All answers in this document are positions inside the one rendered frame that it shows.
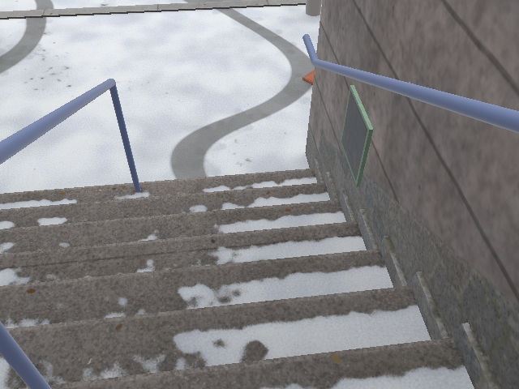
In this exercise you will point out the stairs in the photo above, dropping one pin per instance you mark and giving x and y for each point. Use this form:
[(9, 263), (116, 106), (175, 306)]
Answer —
[(245, 281)]

